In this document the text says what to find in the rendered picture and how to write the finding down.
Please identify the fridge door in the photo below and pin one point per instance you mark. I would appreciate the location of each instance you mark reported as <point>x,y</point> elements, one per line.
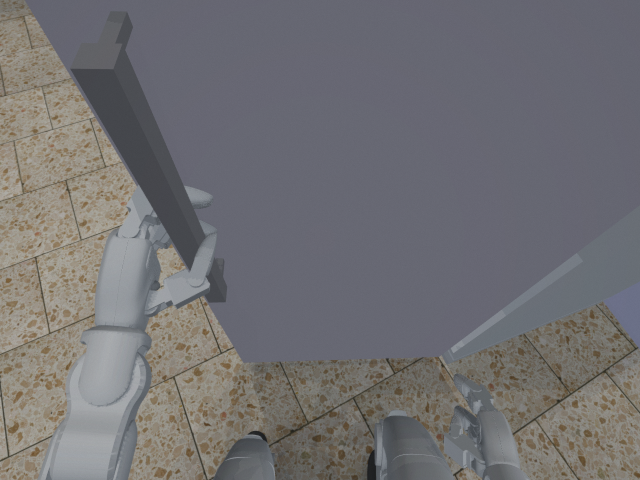
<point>387,175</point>

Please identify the robot left hand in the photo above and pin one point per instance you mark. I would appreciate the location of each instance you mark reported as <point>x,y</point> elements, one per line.
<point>130,266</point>

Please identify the handle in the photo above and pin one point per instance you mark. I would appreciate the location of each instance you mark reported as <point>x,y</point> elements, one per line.
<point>105,74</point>

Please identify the robot right hand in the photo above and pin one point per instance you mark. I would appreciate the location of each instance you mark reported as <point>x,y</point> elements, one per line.
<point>489,441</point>

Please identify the right robot shin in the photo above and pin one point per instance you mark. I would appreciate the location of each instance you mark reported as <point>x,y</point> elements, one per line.
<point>382,475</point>

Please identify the left robot forearm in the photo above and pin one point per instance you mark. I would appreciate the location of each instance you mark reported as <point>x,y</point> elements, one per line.
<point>104,389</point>

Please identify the left robot foot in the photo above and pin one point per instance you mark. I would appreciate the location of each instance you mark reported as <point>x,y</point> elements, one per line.
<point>258,433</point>

